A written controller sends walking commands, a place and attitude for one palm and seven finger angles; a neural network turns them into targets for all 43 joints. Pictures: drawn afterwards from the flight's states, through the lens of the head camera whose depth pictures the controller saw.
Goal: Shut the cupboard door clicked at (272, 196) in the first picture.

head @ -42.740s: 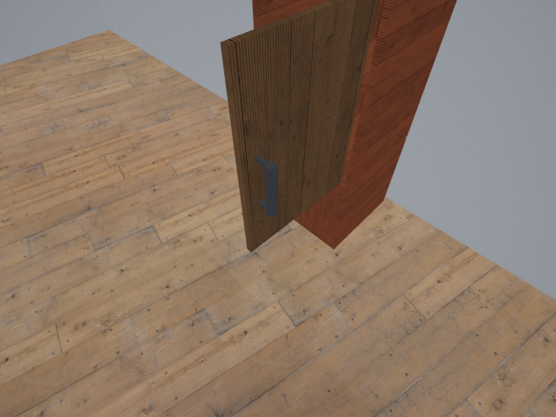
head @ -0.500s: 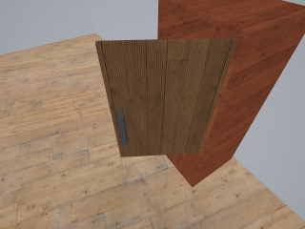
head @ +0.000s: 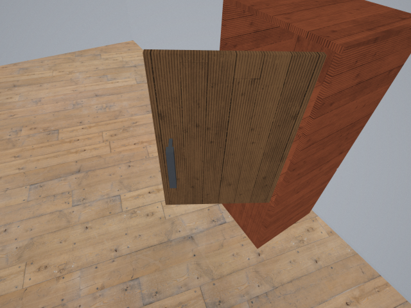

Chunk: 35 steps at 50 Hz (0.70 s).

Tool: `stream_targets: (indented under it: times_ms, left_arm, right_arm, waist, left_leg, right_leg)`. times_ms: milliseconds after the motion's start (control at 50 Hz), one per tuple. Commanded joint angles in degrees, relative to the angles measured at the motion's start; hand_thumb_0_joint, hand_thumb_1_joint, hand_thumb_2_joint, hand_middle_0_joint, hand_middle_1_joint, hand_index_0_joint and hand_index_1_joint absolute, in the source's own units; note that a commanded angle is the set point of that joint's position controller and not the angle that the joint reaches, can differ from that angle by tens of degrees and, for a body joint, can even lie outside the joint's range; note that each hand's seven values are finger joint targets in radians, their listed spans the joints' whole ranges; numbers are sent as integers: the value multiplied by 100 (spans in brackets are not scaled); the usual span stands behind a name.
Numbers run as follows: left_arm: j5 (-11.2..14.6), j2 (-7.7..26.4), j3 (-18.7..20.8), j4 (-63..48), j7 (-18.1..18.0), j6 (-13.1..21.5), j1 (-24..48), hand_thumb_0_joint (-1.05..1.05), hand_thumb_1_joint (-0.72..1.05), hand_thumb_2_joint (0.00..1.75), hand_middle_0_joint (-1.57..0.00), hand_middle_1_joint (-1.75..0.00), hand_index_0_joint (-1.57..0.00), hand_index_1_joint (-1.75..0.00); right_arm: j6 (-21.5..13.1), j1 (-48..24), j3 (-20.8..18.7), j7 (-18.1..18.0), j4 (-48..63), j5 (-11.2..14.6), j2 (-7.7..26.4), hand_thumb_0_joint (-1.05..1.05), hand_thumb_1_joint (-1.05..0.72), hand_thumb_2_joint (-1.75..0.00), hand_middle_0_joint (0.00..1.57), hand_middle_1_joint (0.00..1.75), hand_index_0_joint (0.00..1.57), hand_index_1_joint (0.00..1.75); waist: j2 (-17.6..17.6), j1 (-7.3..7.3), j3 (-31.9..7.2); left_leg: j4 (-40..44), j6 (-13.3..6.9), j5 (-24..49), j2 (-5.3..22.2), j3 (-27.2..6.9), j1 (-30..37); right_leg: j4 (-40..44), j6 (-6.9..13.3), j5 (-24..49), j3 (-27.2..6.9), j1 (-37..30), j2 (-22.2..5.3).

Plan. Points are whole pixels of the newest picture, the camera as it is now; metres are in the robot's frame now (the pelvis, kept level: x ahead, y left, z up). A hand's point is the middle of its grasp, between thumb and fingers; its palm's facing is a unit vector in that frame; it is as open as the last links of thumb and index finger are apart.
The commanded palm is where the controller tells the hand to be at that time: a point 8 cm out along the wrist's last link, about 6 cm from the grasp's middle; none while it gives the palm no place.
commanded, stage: shuffle to correct the standing spot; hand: left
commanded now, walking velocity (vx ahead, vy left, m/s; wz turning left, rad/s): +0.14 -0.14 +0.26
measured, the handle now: (172, 164) +0.53 +0.13 -0.08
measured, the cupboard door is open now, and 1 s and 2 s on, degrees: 60 60 60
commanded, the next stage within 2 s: come to a stop and stand still in 0.76 s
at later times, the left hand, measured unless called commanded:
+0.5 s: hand out of the picture -0.02 +0.12 -0.19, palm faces +0.12 -0.98 -0.13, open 7.3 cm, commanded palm none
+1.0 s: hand (165, 298) +0.19 +0.10 -0.18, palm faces +0.05 -0.97 -0.23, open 7.3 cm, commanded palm none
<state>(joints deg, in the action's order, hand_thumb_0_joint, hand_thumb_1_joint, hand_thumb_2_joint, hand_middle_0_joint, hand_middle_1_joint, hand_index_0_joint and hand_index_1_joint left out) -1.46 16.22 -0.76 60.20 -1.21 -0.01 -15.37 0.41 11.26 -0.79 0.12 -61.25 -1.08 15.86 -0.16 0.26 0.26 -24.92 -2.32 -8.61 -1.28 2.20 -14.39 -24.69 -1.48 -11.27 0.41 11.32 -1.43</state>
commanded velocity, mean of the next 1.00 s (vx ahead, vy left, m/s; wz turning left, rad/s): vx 0.05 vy -0.11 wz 0.07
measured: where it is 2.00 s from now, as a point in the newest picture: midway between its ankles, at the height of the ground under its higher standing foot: outside the picture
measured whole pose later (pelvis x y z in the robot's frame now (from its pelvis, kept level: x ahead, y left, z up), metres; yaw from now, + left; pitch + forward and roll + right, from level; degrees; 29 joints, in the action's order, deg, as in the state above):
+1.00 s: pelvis +0.13 -0.09 -0.02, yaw +3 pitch +0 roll -2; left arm -2.0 10.2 3.2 55.2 -1.3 -0.4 -11.3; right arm 2.2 16.0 -4.7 -2.5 -62.3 -0.9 11.4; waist 2.9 1.4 4.7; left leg -53.9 0.7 -31.2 4.7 2.1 -20.7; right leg -32.6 -1.8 -13.2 5.2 18.8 -2.9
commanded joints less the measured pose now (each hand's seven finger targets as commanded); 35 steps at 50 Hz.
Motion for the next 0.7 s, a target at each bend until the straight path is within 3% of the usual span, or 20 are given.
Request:
stream_targets:
  times_ms: [0, 80, 160, 200, 240, 280, 320, 360, 380, 420, 440, 480, 500, 520, 540, 560, 580, 600, 640, 680]
  left_arm:
    - [-1, 361, 96, -67, -14, 18, -443, 0, 90, 90, -20, -30, -20, -30]
    - [-25, 204, 118, -25, 2, -6, -672, 0, 90, 90, -20, -30, -20, -30]
    - [-42, 31, 153, -30, 8, -9, -894, 0, 90, 90, -20, -30, -20, -30]
    - [-53, -72, 179, -20, 14, -21, -1007, 0, 90, 90, -20, -30, -20, -30]
    - [-50, -123, 204, -27, 18, -18, -1137, 0, 90, 90, -20, -30, -20, -30]
    - [-41, -221, 226, 1, 8, -5, -1269, 0, 90, 90, -20, -30, -20, -30]
    - [-22, -243, 253, 45, -15, 10, -1433, 0, 90, 90, -20, -30, -20, -30]
    - [-12, -140, 311, 97, -55, 20, -1597, 0, 90, 90, -20, -30, -20, -30]
    - [-7, -136, 332, 98, -67, 30, -1644, 0, 90, 90, -20, -30, -20, -30]
    - [-36, -213, 332, 97, -64, 45, -1564, 0, 90, 90, -20, -30, -20, -30]
    - [-49, -243, 338, 98, -74, 36, -1548, 0, 90, 90, -20, -30, -20, -30]
    - [-26, -310, 322, 82, -60, -5, -1309, 0, 90, 90, -20, -30, -20, -30]
    - [-12, -467, 291, 54, -36, -16, -1285, 0, 90, 90, -20, -30, -20, -30]
    - [-2, -668, 254, -32, -14, 0, -1289, 0, 90, 90, -20, -30, -20, -30]
    - [-64, -513, 246, -204, -21, 0, -923, 0, 90, 90, -20, -30, -20, -30]
    - [-109, -395, 331, -246, -37, -67, -675, 0, 90, 90, -20, -30, -20, -30]
    - [-94, -381, 368, -273, -13, -78, -607, 0, 90, 90, -20, -30, -20, -30]
    - [-80, -475, 375, -298, 32, -94, -593, 0, 90, 90, -20, -30, -20, -30]
    - [-39, -584, 393, -343, 128, -128, -615, 0, 90, 90, -20, -30, -20, -30]
    - [-7, -632, 417, -417, 196, -211, -548, 0, 90, 90, -20, -30, -20, -30]
  right_arm:
    - [-52, 65, -72, -29, 184, -20, 517, 0, -90, -90, 20, 30, 20, 30]
    - [-43, 233, -134, -78, 97, -15, 517, 0, -90, -90, 20, 30, 20, 30]
    - [-66, 482, -228, -128, 16, 3, 455, 0, -90, -90, 20, 30, 20, 30]
    - [-54, 555, -283, -159, 19, 0, 391, 0, -90, -90, 20, 30, 20, 30]
    - [-69, 631, -310, -183, 1, 9, 304, 0, -90, -90, 20, 30, 20, 30]
    - [-86, 691, -316, -205, -2, 10, 145, 0, -90, -90, 20, 30, 20, 30]
    - [-102, 748, -282, -222, -7, 14, -81, 0, -90, -90, 20, 30, 20, 30]
    - [-127, 712, -216, -229, 23, 18, -381, 0, -90, -90, 20, 30, 20, 30]
    - [-135, 629, -205, -234, 48, 10, -450, 0, -90, -90, 20, 30, 20, 30]
    - [-147, 513, -223, -230, 79, 3, -467, 0, -90, -90, 20, 30, 20, 30]
    - [-153, 549, -219, -228, 68, 5, -535, 0, -90, -90, 20, 30, 20, 30]
    - [-211, 942, -193, -240, -106, 10, -570, 0, -90, -90, 20, 30, 20, 30]
    - [-259, 1430, -248, -277, -297, -11, -313, 0, -90, -90, 20, 30, 20, 30]
    - [-276, 1948, -366, -352, -437, -64, 166, 0, -90, -90, 20, 30, 20, 30]
    - [-237, 2173, -401, -381, -505, -75, 313, 0, -90, -90, 20, 30, 20, 30]
    - [-243, 2111, -335, -397, -521, -91, 202, 0, -90, -90, 20, 30, 20, 30]
    - [-262, 1897, -285, -414, -433, -73, 51, 0, -90, -90, 20, 30, 20, 30]
    - [-278, 1575, -290, -413, -314, -67, 69, 0, -90, -90, 20, 30, 20, 30]
    - [-322, 1090, -328, -416, -112, -61, 133, 0, -90, -90, 20, 30, 20, 30]
    - [-310, 787, -376, -401, 4, -70, 233, 0, -90, -90, 20, 30, 20, 30]
  waist:
    - [24, -27, 349]
    - [209, -49, 550]
    - [390, -34, 466]
    - [418, -40, 605]
    - [351, -61, 603]
    - [168, -68, 559]
    - [-216, -74, 493]
    - [-959, -116, 462]
    - [-1103, -131, 491]
    - [-914, -90, 599]
    - [-669, -49, 624]
    - [-441, 180, 418]
    - [247, 326, 198]
    - [1294, 434, -43]
    - [1232, 529, 197]
    - [1135, 466, 584]
    - [759, 362, 732]
    - [576, 230, 794]
    - [548, 45, 622]
    - [756, -46, 472]
  left_leg:
    - [1000, 35, -2293, 762, -1096, -420]
    - [1103, -97, -2415, 907, -1347, -637]
    - [1126, -225, -2419, 1033, -1545, -618]
    - [1130, -270, -2633, 1055, -1613, -772]
    - [987, -296, -2354, 1034, -1584, -760]
    - [615, -247, -1986, 906, -1298, -774]
    - [-26, -139, -1511, 631, -813, -818]
    - [-1050, 6, -1005, 233, -51, -1123]
    - [-1459, 51, -1151, 216, 149, -1211]
    - [-1815, 73, -1637, 318, 203, -1253]
    - [-1647, 69, -1602, 383, 276, -1113]
    - [-522, 65, -680, 465, 313, -98]
    - [-65, -130, 476, 950, -362, 846]
    - [355, -607, 1799, 2091, -1800, 1760]
    - [623, -1016, 2399, 2664, -2238, 1711]
    - [636, -1005, 2792, 2650, -2042, 1249]
    - [680, -1003, 2749, 2611, -1810, 852]
    - [725, -964, 2416, 2525, -1546, 612]
    - [795, -810, 1959, 2273, -1076, 492]
    - [904, -636, 1211, 2051, -620, 112]
  right_leg:
    - [440, 164, -1469, -293, 239, -341]
    - [101, 183, -1115, -46, 162, -230]
    - [-112, 206, -927, 112, 92, -181]
    - [-158, 212, -987, 140, 121, -147]
    - [-103, 250, -857, 124, 81, -172]
    - [84, 309, -895, -5, 28, -285]
    - [376, 463, -1052, -346, -46, -457]
    - [752, 760, -882, -899, -339, -904]
    - [872, 955, -617, -1144, -307, -1162]
    - [784, 1199, 242, -1040, -297, -1228]
    - [615, 1224, 536, -911, -239, -1208]
    - [-123, 954, 1000, -381, 126, -859]
    - [-1048, 630, 966, 77, 676, -389]
    - [-2162, 254, -441, 577, 1675, 43]
    - [-3091, 249, -2121, 327, 2152, 77]
    - [-3644, 250, -2038, -65, 2385, -118]
    - [-3859, 228, -1761, -231, 2387, -240]
    - [-3827, 178, -1510, -272, 2323, -345]
    - [-3358, 93, -1106, -220, 2098, -441]
    - [-2671, 23, -745, -66, 1565, -482]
